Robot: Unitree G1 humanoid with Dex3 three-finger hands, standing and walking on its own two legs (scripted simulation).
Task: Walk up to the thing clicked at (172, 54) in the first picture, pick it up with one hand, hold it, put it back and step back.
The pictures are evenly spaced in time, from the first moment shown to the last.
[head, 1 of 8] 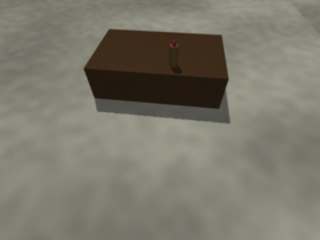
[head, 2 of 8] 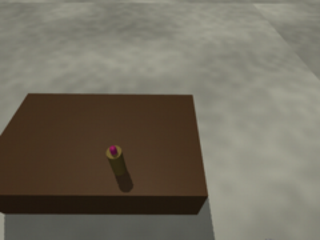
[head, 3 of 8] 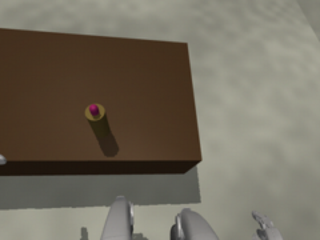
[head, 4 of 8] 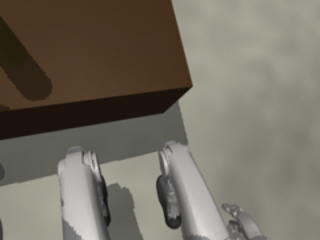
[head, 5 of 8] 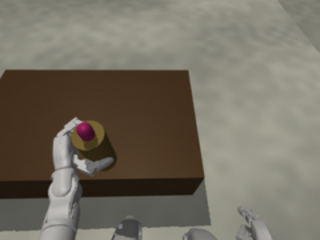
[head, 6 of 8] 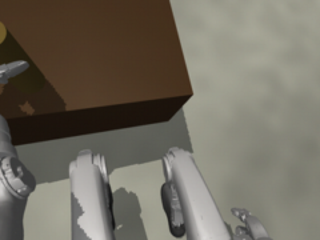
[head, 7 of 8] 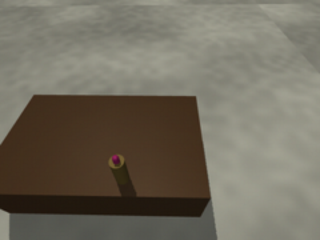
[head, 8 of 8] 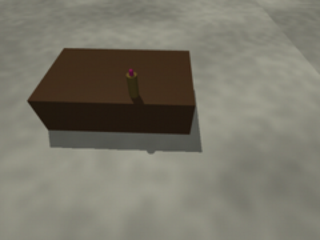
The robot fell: no
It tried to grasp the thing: yes
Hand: left
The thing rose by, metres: 0.36
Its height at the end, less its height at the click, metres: +0.00
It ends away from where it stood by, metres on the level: 0.04
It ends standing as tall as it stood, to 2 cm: yes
